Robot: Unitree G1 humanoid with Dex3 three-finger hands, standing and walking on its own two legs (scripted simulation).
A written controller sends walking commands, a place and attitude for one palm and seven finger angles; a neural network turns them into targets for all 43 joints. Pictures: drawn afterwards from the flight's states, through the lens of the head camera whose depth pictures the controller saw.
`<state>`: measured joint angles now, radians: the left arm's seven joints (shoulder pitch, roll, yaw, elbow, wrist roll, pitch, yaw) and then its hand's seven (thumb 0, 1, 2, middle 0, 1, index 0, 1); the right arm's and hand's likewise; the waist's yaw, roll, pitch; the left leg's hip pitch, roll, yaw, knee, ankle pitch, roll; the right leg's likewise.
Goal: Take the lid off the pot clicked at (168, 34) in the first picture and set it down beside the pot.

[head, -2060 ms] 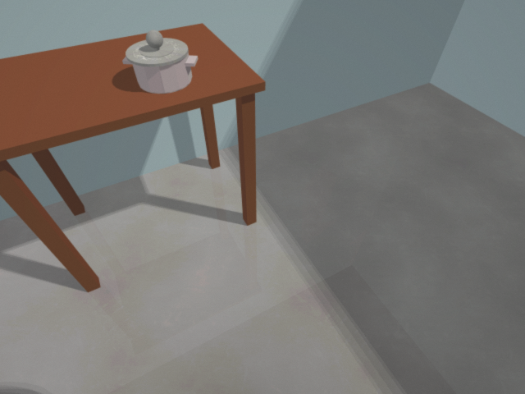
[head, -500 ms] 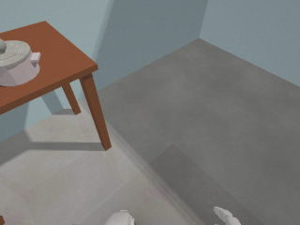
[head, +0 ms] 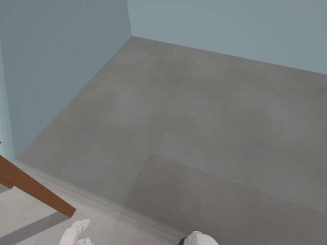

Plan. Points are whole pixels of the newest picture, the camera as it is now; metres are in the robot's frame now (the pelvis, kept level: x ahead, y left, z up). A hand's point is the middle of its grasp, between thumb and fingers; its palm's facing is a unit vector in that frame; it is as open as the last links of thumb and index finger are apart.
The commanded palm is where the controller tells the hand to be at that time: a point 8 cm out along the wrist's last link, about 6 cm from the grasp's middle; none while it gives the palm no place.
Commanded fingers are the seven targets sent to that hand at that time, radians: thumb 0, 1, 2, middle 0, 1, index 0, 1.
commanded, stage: turn to face it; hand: left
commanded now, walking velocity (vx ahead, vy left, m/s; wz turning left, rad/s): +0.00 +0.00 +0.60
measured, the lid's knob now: out of the picture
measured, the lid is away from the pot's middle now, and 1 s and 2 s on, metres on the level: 0.00 0.00 0.00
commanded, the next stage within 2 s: take the last steps up to it in 1.92 s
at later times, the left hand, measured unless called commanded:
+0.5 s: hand out of the picture +0.07 +0.22 -0.17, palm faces +0.27 -0.94 -0.19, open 7.3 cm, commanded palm none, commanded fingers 0.00 0.90 0.90 -0.20 -0.30 -0.20 -0.30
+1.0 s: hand out of the picture +0.01 +0.19 -0.13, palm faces +0.53 -0.80 -0.28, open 7.4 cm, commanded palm none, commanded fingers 0.00 0.90 0.90 -0.20 -0.30 -0.20 -0.30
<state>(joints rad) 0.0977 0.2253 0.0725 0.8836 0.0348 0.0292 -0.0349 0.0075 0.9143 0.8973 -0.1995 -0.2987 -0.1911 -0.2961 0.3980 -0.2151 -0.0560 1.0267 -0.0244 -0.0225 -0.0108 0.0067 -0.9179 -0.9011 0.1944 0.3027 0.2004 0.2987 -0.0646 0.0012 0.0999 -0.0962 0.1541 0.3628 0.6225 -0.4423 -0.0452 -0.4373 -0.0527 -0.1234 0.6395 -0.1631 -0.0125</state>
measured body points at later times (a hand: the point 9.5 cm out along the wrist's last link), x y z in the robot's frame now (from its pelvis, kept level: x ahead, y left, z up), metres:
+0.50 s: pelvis +0.03 +0.02 +0.00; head +0.05 +0.05 +0.45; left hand +0.05 +0.27 -0.16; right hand +0.12 -0.22 -0.13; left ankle +0.04 +0.10 -0.72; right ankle +0.08 -0.10 -0.68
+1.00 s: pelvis +0.04 -0.03 +0.01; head +0.06 -0.04 +0.46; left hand -0.02 +0.23 -0.11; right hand +0.25 -0.23 -0.13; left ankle +0.01 +0.09 -0.66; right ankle +0.10 -0.15 -0.72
